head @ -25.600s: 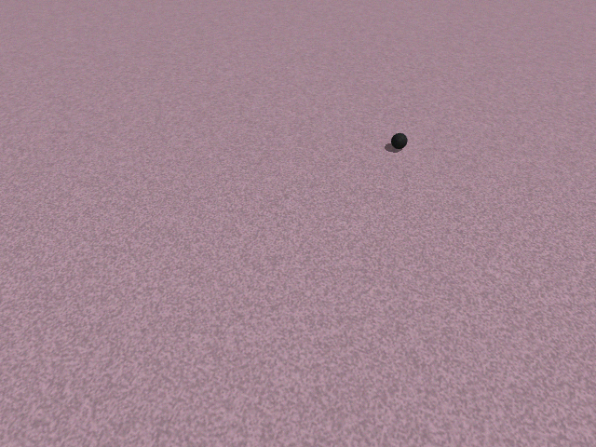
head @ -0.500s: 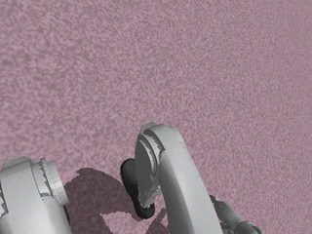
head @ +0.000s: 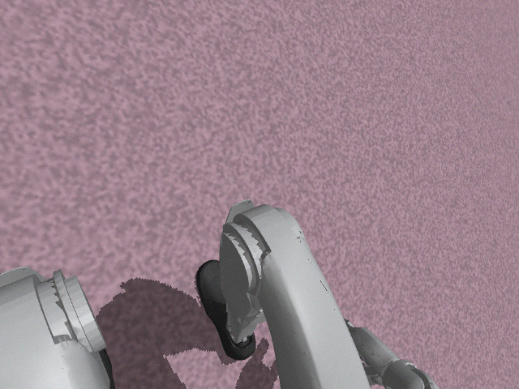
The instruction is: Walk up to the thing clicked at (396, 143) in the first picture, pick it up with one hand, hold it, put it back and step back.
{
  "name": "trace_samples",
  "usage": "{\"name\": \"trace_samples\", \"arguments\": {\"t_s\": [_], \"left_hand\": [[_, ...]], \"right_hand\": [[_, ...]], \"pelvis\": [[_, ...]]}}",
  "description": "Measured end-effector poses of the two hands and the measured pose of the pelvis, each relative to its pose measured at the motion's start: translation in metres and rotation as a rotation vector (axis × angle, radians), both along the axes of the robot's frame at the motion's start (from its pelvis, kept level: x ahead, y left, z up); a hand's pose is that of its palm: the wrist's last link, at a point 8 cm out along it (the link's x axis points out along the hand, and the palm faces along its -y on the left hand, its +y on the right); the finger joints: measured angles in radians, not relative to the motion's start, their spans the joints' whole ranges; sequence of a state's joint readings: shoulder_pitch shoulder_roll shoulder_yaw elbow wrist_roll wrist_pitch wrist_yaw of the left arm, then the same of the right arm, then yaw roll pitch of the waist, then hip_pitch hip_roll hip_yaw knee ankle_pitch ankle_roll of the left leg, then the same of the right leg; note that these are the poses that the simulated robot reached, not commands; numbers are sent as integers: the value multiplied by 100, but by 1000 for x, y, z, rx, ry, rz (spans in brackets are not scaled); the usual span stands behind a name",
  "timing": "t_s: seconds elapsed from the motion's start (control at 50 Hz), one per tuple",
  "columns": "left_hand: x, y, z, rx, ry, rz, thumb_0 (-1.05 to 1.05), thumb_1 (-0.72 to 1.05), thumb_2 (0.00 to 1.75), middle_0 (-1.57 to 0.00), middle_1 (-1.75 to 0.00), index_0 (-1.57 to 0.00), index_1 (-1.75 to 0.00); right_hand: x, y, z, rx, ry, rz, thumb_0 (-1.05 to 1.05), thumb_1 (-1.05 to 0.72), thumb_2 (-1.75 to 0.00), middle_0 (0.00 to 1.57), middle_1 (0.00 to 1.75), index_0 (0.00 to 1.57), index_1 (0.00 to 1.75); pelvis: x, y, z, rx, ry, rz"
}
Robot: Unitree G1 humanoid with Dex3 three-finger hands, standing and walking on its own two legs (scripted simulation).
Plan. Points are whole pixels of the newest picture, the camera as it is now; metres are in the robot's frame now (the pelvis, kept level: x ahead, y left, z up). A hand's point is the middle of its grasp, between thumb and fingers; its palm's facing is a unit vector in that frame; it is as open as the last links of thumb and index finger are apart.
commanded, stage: close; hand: left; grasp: from above
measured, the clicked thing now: out of the picture +0.44 +0.40 -0.26
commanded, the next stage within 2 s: settle in 1.34 s
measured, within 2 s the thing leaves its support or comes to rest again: leaves its support in 1.74 s
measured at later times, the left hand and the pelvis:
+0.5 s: hand out of the picture +0.42 +0.39 -0.23, palm faces -0.41 -0.16 -0.90, open 11.8 cm; pelvis +0.00 +0.00 +0.00, yaw +0 degrees
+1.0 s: hand out of the picture +0.42 +0.39 -0.23, palm faces -0.43 -0.18 -0.89, open 11.2 cm; pelvis +0.00 +0.00 +0.00, yaw +0 degrees
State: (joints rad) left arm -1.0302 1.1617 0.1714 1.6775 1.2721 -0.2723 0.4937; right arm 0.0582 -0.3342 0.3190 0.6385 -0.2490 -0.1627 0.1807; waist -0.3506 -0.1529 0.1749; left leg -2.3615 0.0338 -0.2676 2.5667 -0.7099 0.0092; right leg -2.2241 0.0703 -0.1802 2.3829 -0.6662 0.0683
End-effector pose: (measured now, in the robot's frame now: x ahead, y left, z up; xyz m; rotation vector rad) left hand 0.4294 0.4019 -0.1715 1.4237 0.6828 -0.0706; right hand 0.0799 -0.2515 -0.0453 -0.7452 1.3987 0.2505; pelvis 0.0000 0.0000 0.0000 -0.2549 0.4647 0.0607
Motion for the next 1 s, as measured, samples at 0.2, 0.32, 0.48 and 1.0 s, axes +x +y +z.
{"name": "trace_samples", "arguments": {"t_s": [0.2,0.32,0.48,1.0], "left_hand": [[-7,-10,-10,-64,2,-62,0,-33,92,-15,-110,-19,-107],[-5,-10,-3,-45,-54,-97,0,-29,93,-18,-109,-21,-106],[-3,-6,3,-1,-50,-60,0,-22,92,-22,-108,-26,-105],[-3,-5,-3,-32,-24,-54,0,-12,79,-36,-102,-36,-96]], "right_hand": [[-4,3,5,-13,40,9,0,-90,-89,21,30,20,30],[4,1,7,-25,21,32,0,-90,-89,21,30,20,30],[11,-2,5,-16,-26,43,0,-90,-89,21,30,20,30],[2,1,2,-5,20,28,0,-90,-89,21,30,20,30]], "pelvis": [[0,-1,4,-6,-9,0],[-1,0,2,-8,-15,-2],[-3,0,-1,-6,-17,-4],[-1,-1,2,-7,-15,-5]]}}
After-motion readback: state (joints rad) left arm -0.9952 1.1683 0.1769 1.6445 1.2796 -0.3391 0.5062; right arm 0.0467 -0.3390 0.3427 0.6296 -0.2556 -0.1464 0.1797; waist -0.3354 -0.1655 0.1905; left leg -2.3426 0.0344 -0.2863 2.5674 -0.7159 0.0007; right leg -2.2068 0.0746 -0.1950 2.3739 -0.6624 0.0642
